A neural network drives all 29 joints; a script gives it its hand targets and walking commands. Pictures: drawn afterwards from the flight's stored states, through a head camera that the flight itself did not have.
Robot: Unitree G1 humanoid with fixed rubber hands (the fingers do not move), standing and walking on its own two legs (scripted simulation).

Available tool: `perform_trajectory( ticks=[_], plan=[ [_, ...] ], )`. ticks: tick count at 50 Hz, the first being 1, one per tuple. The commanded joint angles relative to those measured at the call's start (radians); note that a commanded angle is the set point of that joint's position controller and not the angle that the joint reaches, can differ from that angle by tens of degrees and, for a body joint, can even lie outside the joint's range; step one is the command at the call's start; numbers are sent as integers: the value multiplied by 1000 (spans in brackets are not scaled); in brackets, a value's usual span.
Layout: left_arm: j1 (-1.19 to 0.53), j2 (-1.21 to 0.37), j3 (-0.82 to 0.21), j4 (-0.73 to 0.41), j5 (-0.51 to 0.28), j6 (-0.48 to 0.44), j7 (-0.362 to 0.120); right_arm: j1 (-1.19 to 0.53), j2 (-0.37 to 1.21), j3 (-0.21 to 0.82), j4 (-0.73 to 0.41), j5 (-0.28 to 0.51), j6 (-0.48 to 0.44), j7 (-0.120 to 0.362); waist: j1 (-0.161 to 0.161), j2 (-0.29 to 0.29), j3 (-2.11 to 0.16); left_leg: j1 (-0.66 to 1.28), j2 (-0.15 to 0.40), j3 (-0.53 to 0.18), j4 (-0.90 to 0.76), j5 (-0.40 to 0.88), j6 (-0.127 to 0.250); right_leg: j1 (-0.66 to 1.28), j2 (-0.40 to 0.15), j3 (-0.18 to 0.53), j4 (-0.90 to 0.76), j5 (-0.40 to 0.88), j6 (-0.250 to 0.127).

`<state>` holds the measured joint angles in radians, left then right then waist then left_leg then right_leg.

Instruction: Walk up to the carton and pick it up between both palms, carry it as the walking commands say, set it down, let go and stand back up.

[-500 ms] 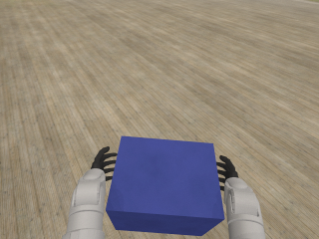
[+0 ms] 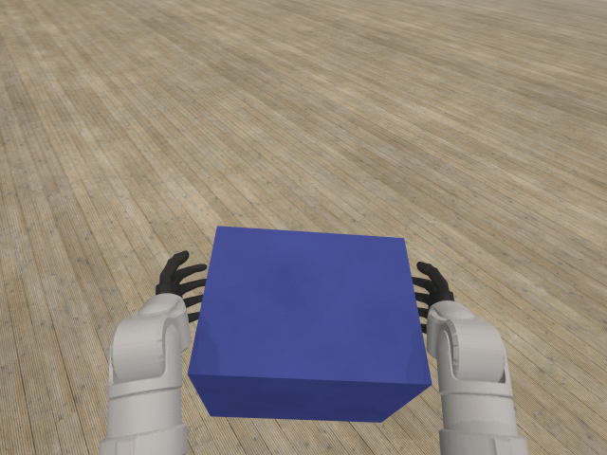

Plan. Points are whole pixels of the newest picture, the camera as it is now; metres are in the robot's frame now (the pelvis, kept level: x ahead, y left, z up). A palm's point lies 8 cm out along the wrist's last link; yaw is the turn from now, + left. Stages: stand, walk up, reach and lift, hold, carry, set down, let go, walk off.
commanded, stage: carry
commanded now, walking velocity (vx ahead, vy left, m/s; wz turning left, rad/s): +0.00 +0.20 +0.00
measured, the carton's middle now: (304, 330) +0.30 +0.01 +0.01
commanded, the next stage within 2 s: none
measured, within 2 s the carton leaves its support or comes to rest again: neither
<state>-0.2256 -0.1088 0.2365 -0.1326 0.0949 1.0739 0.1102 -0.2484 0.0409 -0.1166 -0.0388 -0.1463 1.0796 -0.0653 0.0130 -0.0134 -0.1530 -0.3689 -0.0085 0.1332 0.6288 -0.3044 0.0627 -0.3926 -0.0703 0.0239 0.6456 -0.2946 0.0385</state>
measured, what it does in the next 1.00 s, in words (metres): steps to the left: right foot, then left foot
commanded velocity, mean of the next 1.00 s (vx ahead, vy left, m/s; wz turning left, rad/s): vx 0.00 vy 0.20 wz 0.00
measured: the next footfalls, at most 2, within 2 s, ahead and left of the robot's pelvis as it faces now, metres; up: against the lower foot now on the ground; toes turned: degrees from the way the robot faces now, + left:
right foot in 0.32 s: +0.02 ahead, -0.09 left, +0.00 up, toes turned -12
left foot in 0.62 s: +0.02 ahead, +0.23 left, +0.00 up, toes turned +4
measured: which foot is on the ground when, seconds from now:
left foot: down 0.00-0.32, up 0.34-0.60, down 0.62-0.94, up 0.96-1.00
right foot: down 0.00-0.10, up 0.12-0.30, down 0.32-0.64, up 0.66-0.92, down 0.94-1.00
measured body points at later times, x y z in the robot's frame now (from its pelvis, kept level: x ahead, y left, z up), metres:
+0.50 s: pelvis -0.03 +0.05 +0.01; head -0.03 +0.04 +0.46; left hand +0.26 +0.20 +0.09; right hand +0.23 -0.15 +0.07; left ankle -0.01 +0.19 -0.69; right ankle -0.02 -0.08 -0.72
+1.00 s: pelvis -0.07 +0.18 +0.00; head -0.10 +0.16 +0.45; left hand +0.21 +0.32 +0.09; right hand +0.17 -0.02 +0.07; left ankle -0.03 +0.24 -0.71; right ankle -0.06 +0.07 -0.72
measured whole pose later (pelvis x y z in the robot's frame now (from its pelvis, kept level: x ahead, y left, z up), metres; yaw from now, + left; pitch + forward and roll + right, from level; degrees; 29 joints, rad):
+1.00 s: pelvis -0.07 +0.18 +0.00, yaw -4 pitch +4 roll +0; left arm -0.15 -0.13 0.18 -0.29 0.10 1.16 0.09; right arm -0.08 0.09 -0.13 -0.32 -0.14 1.18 -0.09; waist 0.00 0.03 -0.15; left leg -0.49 -0.01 0.14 0.75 -0.36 0.05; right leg -0.39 -0.06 -0.16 0.62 -0.29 -0.03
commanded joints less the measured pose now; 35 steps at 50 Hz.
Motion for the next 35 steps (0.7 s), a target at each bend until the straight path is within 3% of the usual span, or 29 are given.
perform_trajectory(
  ticks=[1,2,3,4,5,6,7,8,10,13,14,15,16,17,18,20,21,22,25,28,29,30,31,32,33,34,35],
  plan=[
    [-480,-895,-768,-41,-412,98,-358,-587,960,652,-217,442,47,275,-8,-68,-226,-1,94,-65,0,225,-16,132,-160,98,-63,313,-82],
    [-472,-910,-761,-48,-410,108,-351,-604,969,658,-231,462,62,280,-11,-140,-220,11,78,-53,9,132,-30,107,-197,150,-107,284,-91],
    [-479,-905,-765,-50,-407,118,-348,-617,962,667,-243,470,71,284,-12,-156,-213,21,70,-58,-25,47,-35,92,-212,154,-131,246,-90],
    [-501,-922,-775,-82,-413,124,-344,-641,975,676,-269,485,79,288,-16,-137,-215,78,77,-78,-97,43,-38,44,-183,108,-120,171,-70],
    [-509,-936,-788,-105,-419,135,-340,-627,975,672,-274,491,87,290,-20,14,-216,149,141,-183,-215,87,-27,-35,-84,-23,4,51,-32],
    [-560,-932,-799,-150,-430,141,-335,-623,975,666,-277,493,90,289,-27,160,-203,200,223,-283,-284,109,17,-142,0,-114,107,-82,-2],
    [-575,-907,-798,-176,-433,145,-332,-606,978,661,-266,494,95,288,-36,196,-209,209,277,-303,-284,127,70,-175,2,-116,194,-206,-3],
    [-598,-919,-805,-202,-442,150,-332,-610,984,657,-285,495,97,285,-35,171,-220,171,279,-278,-284,86,105,-146,-8,-108,240,-222,-14],
    [-573,-919,-813,-186,-457,160,-340,-569,994,649,-285,470,102,275,-30,114,-183,103,246,-243,-269,145,115,-102,-7,-120,219,-194,-41],
    [-461,-924,-793,-147,-442,162,-348,-582,977,669,-339,466,105,266,-7,91,-251,130,202,-136,-146,354,96,25,0,-162,-23,-7,-50],
    [-412,-930,-779,-135,-436,161,-349,-575,959,677,-362,473,107,266,1,42,-284,92,179,-86,-82,376,73,133,-42,-134,-142,119,-59],
    [-400,-926,-774,-139,-430,161,-350,-540,950,682,-345,466,111,263,5,-26,-307,-34,135,-67,4,317,32,281,-152,15,-193,228,-81],
    [-371,-900,-762,-126,-413,159,-350,-530,947,698,-350,475,120,265,-3,-228,-301,-242,85,-47,115,-8,-27,412,-364,271,-216,481,-144],
    [-374,-891,-749,-129,-402,154,-342,-500,949,702,-307,483,127,266,-4,-245,-279,-309,82,-92,246,-166,-47,403,-450,332,-241,557,-215],
    [-366,-893,-753,-142,-386,150,-334,-506,960,705,-308,484,127,277,3,-239,-267,-279,113,-157,274,-180,-31,376,-448,289,-209,598,-250],
    [-435,-924,-776,-210,-398,151,-333,-565,990,729,-335,510,122,288,-1,-164,-240,-262,72,-118,242,-156,-47,310,-345,151,-225,485,-187],
    [-443,-910,-776,-221,-397,149,-334,-584,983,740,-357,521,113,289,0,-120,-212,-244,43,-83,221,-135,-62,283,-314,94,-231,472,-160],
    [-467,-912,-780,-226,-407,150,-335,-615,985,743,-372,529,110,290,0,-118,-199,-214,29,-59,207,-114,-66,258,-304,72,-235,476,-145],
    [-443,-905,-781,-244,-410,154,-326,-545,981,718,-353,521,112,282,1,-166,-228,-120,1,-15,117,-83,-82,241,-270,-2,-215,502,-116],
    [-385,-872,-763,-227,-398,158,-323,-501,977,713,-338,512,119,276,-4,-270,-253,-8,-22,29,-73,10,-83,235,-226,-70,-166,461,-75],
    [-366,-869,-763,-217,-397,160,-324,-469,969,704,-326,503,121,272,-6,-244,-264,57,-13,27,-176,72,-78,229,-199,-95,-127,424,-47],
    [-349,-876,-764,-199,-392,160,-325,-466,961,696,-331,491,119,271,-8,-188,-289,164,35,-24,-236,135,-71,184,-171,-124,-65,377,-16],
    [-345,-879,-770,-183,-390,161,-328,-477,953,685,-339,491,118,271,-12,-77,-293,278,125,-135,-248,251,-48,68,-143,-136,10,234,20],
    [-348,-883,-778,-179,-394,159,-331,-452,935,674,-335,480,115,272,-16,160,-290,384,296,-315,-217,610,11,-116,-66,-194,164,-73,61],
    [-357,-885,-769,-135,-385,154,-335,-455,937,660,-324,475,116,278,-24,211,-264,389,334,-329,-171,733,71,-222,-16,-166,311,-329,44],
    [-424,-905,-812,-188,-421,151,-344,-463,935,662,-328,459,108,283,-42,272,-294,331,334,-287,-181,637,142,-206,-49,-105,338,-358,30],
    [-430,-927,-830,-183,-437,148,-352,-436,953,658,-324,443,106,280,-42,205,-239,265,288,-263,-192,543,139,-197,-33,-109,378,-318,21]
  ],
)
